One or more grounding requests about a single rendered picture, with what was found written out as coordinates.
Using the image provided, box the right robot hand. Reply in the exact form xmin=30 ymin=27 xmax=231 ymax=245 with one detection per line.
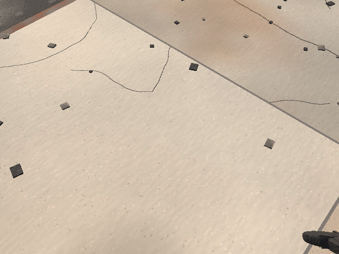
xmin=302 ymin=231 xmax=339 ymax=254

